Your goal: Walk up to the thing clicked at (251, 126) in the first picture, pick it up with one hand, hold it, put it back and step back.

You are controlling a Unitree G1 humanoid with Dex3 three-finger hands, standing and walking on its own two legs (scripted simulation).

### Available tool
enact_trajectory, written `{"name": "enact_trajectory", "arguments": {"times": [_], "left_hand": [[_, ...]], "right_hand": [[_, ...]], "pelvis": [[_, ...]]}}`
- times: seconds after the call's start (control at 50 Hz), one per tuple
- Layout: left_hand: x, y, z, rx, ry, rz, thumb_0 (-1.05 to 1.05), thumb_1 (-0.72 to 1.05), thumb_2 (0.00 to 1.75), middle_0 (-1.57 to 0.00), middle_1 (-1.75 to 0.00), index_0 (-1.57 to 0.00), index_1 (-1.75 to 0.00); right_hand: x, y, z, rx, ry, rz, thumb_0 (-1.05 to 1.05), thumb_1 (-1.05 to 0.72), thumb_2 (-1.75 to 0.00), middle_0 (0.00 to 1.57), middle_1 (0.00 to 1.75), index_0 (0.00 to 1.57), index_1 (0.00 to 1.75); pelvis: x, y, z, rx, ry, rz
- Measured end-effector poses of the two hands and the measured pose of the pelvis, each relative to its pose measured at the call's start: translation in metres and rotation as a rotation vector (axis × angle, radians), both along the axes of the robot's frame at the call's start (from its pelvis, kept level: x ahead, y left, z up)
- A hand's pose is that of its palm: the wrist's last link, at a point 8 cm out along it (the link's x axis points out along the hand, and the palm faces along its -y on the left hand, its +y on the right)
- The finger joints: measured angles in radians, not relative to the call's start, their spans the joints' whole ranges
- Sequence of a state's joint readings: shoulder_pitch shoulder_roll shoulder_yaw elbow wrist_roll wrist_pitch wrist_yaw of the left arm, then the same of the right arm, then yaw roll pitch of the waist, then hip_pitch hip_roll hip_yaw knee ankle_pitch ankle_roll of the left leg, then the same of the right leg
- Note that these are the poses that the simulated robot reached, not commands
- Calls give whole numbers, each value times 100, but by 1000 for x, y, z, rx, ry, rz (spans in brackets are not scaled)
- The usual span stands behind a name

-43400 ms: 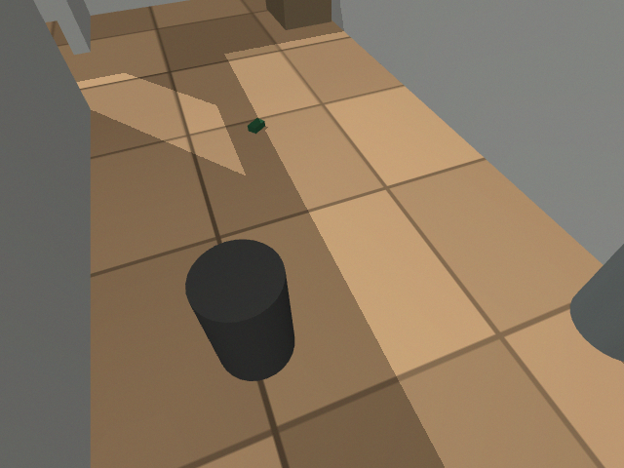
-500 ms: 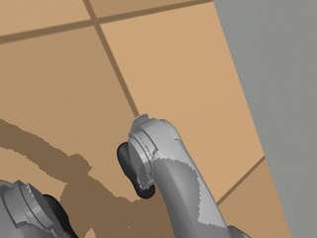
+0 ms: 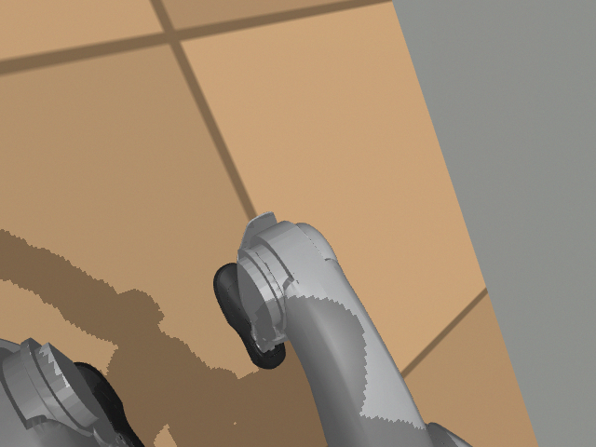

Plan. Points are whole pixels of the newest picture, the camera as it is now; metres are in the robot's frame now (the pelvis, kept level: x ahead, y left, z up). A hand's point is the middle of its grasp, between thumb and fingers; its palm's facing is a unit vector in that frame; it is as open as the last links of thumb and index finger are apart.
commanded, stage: open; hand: left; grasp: from above
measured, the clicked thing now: out of the picture +0.49 +0.32 -0.31
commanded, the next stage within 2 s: withdraw in 0.48 s
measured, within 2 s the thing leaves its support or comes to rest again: neither
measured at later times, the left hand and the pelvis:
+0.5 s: hand out of the picture +0.48 +0.31 -0.27, palm faces -0.30 -0.32 -0.90, open 12.9 cm; pelvis +0.00 +0.00 +0.00, yaw +0 degrees
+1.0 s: hand out of the picture +0.49 +0.34 -0.16, palm faces -0.31 -0.20 -0.93, open 13.7 cm; pelvis +0.01 +0.00 +0.01, yaw +2 degrees
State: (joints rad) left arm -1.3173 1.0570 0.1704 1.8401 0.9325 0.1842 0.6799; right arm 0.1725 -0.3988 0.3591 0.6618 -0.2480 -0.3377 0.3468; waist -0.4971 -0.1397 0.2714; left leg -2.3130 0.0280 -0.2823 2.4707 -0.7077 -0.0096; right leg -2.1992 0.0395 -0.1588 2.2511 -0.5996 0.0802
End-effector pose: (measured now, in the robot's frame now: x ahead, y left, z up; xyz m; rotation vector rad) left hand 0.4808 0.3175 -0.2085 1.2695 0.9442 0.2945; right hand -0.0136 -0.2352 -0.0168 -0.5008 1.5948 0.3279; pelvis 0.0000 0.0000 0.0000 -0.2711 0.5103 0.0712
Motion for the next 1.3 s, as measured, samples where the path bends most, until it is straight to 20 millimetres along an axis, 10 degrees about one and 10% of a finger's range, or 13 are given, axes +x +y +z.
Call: {"name": "enact_trajectory", "arguments": {"times": [0.74,0.92,1.08,1.3], "left_hand": [[4,-1,1,-10,-16,10,0,-38,94,-19,-91,-19,-92],[28,11,72,41,-117,-141,0,-41,93,-17,-89,-17,-90],[-8,20,138,51,38,-316,0,-44,95,-15,-91,-14,-92],[-39,4,159,-41,83,-580,0,-46,99,-12,-95,-12,-96]], "right_hand": [[2,-1,4,-8,10,-16,1,-91,-89,20,30,19,30],[20,-12,-8,-1,-42,-88,1,-92,-90,20,30,20,30],[71,-27,-42,26,-200,-126,0,-91,-90,20,30,20,30],[131,-37,-47,-67,-371,-34,0,-90,-89,20,30,20,30]], "pelvis": [[1,-1,5,-1,15,-1],[10,-5,12,22,74,4],[8,-2,17,58,63,36],[-13,-12,24,113,21,76]]}}
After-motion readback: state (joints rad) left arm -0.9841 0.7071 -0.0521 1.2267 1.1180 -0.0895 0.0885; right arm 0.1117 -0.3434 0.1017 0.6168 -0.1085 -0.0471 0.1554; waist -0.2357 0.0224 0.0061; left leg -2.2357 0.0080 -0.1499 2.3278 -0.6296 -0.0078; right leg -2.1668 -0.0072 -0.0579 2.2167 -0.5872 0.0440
